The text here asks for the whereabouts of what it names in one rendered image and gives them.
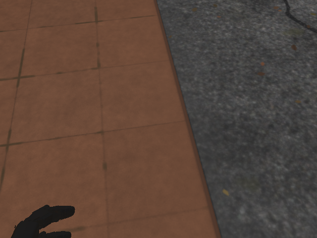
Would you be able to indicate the left robot hand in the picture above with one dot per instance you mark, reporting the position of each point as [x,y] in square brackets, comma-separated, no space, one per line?
[41,218]

